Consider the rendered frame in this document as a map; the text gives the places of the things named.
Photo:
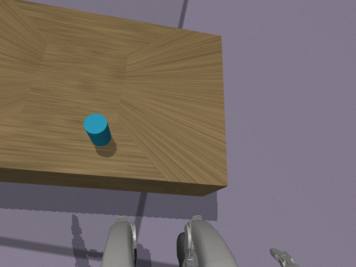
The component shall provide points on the can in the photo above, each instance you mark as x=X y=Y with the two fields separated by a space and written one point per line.
x=97 y=128

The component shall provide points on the right robot hand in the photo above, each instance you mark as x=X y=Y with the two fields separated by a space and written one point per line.
x=283 y=258

